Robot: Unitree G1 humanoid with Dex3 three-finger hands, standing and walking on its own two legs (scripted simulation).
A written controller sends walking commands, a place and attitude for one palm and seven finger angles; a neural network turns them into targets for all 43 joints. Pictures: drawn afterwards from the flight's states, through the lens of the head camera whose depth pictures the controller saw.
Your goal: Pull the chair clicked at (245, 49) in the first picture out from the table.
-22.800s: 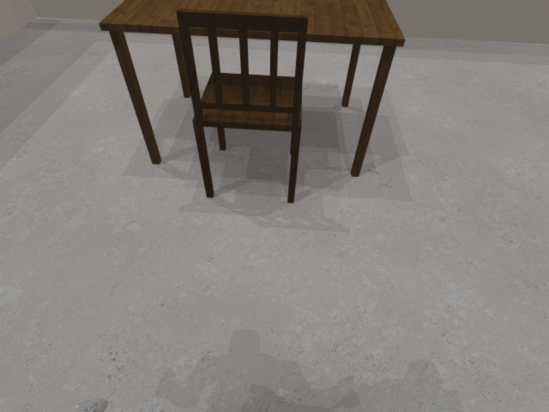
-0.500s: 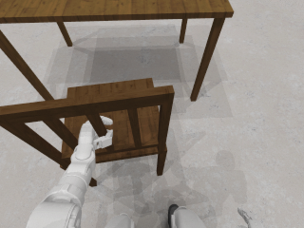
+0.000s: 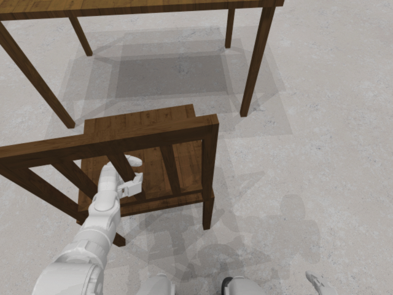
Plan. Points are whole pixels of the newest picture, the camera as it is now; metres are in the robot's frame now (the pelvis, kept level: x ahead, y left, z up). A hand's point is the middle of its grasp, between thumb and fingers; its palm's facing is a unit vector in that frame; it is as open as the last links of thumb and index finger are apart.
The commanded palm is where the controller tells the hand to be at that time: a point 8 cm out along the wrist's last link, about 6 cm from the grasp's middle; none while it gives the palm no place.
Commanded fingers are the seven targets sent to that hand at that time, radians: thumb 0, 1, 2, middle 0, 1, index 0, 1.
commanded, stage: step backward, pulling the chair out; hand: left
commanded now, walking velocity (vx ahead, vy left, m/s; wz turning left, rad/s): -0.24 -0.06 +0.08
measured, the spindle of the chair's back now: (129, 178) +0.38 +0.17 -0.08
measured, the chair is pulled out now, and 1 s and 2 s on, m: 0.49 0.65 0.65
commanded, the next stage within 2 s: stop walking, hand still on the chair in 0.04 s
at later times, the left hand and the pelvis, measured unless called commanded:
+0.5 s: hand (131, 249) +0.21 +0.14 -0.06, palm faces +0.06 -0.98 -0.17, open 5.8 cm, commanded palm +0.19 +0.19 -0.05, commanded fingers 0.00 0.90 0.90 -0.50 -1.45 -0.50 -1.45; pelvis -0.07 +0.00 +0.01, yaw +0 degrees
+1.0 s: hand (129, 255) +0.20 +0.14 -0.06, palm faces +0.00 -0.99 -0.16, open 5.7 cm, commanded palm +0.18 +0.19 -0.05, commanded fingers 0.00 0.90 0.90 -0.50 -1.45 -0.50 -1.45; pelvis -0.04 +0.02 +0.01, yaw -1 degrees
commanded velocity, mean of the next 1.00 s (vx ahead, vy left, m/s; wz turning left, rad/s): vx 0.04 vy -0.01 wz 0.01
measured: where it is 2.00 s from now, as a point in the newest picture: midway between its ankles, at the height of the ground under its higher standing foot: outside the picture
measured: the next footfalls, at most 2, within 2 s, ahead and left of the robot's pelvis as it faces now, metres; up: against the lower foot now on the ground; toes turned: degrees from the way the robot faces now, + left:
left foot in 0.06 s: +0.02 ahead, +0.14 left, +0.00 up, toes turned -1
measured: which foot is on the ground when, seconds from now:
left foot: up 0.00-0.04, down 0.06-1.00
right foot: down 0.00-1.00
